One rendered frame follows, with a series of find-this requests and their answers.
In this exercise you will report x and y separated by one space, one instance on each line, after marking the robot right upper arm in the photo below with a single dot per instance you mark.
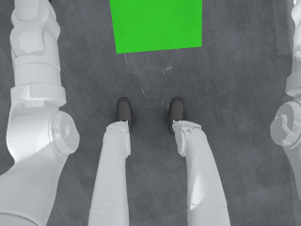
285 130

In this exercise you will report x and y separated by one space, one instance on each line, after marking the carton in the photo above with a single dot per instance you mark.
153 25

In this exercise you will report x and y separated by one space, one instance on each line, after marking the right robot forearm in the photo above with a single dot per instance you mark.
293 83

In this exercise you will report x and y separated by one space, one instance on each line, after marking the robot left thigh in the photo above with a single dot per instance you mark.
109 204

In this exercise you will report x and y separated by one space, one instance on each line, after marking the robot left upper arm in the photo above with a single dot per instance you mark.
40 145

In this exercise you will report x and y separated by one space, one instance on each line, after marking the left robot forearm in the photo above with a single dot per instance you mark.
35 60

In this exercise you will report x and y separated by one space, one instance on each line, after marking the right robot shin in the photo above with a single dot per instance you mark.
184 125

